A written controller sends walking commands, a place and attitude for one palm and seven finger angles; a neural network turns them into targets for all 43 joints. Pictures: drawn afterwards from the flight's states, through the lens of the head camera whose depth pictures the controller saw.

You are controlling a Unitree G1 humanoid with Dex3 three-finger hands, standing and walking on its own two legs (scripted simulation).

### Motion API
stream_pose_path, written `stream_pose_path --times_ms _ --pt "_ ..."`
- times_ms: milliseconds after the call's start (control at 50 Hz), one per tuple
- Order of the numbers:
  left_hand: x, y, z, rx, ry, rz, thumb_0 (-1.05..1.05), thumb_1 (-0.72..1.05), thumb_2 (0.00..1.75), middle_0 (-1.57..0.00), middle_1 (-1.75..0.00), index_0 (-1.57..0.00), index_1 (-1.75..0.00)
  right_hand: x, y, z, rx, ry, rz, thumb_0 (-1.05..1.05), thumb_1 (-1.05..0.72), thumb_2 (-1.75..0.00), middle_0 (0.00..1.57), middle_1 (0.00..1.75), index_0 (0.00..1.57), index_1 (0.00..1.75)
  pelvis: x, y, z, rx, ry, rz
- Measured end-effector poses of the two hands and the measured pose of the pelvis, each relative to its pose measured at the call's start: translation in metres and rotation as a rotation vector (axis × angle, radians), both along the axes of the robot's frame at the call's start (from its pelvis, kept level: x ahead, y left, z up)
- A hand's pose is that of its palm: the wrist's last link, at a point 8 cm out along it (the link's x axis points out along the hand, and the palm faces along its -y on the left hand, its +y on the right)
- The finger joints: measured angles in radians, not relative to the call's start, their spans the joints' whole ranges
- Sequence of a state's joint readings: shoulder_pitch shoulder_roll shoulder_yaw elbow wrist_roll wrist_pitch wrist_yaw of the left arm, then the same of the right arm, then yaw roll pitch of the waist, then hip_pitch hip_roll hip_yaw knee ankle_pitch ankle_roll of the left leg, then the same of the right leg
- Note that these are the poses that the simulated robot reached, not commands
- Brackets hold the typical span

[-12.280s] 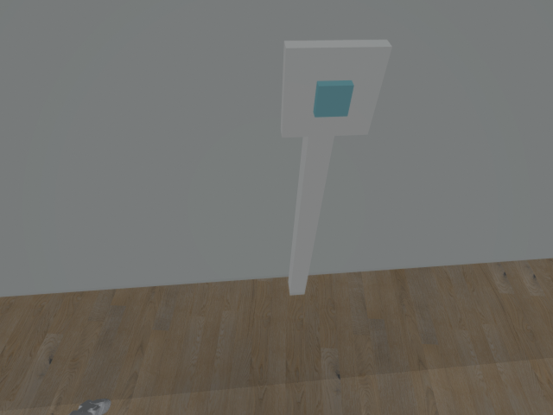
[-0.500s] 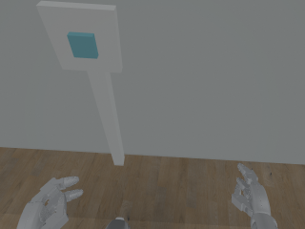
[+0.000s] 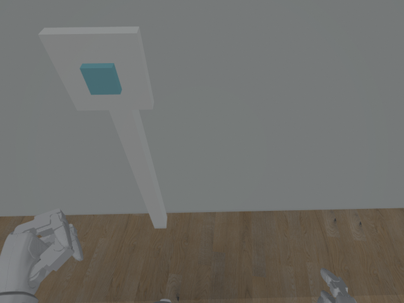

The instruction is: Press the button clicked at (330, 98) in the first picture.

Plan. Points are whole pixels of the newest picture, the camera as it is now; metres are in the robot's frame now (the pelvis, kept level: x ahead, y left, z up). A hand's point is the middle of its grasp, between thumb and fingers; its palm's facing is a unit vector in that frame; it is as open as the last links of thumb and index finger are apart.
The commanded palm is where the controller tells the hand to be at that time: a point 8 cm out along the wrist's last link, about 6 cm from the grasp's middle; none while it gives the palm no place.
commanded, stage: raise the hand and make a fist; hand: left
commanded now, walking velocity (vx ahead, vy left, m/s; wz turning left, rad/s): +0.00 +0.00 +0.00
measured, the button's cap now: (102, 78) +0.53 +0.25 +0.17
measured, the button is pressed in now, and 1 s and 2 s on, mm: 0 0 0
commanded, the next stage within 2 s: aim a knuckle at the button in 1.06 s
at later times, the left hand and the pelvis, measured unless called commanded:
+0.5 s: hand (50, 219) +0.22 +0.25 +0.13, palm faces +0.09 -0.99 -0.07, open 3.1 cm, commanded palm +0.19 +0.30 +0.15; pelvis +0.00 +0.04 +0.02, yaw +1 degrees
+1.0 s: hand (63, 200) +0.23 +0.22 +0.16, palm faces +0.12 -0.99 -0.07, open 3.1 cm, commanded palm +0.20 +0.27 +0.17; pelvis +0.01 +0.00 +0.03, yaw +1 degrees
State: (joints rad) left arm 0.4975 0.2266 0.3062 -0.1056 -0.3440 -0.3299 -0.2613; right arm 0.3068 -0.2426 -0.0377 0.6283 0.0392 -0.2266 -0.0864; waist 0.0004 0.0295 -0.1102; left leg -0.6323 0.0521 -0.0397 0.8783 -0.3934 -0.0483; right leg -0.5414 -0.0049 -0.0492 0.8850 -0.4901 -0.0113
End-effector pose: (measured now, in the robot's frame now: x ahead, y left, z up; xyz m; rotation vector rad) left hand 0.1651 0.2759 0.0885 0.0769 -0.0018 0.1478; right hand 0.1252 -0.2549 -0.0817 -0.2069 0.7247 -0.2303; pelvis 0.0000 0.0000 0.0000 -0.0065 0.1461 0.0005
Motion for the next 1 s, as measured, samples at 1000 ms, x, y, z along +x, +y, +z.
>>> stream_pose_path --times_ms 1000 --pt "0.042 -0.008 0.077 -0.001 -0.067 -0.037 0.01 0.9 0.9 -1.3 -1.5 -1.3 -1.5 0.048 0.03 0.051 0.029 -0.187 0.132 0.01 -0.9 -0.9 0.2 0.3 0.2 0.29 0.005 0.004 0.027 0.0 -0.135 0.011"
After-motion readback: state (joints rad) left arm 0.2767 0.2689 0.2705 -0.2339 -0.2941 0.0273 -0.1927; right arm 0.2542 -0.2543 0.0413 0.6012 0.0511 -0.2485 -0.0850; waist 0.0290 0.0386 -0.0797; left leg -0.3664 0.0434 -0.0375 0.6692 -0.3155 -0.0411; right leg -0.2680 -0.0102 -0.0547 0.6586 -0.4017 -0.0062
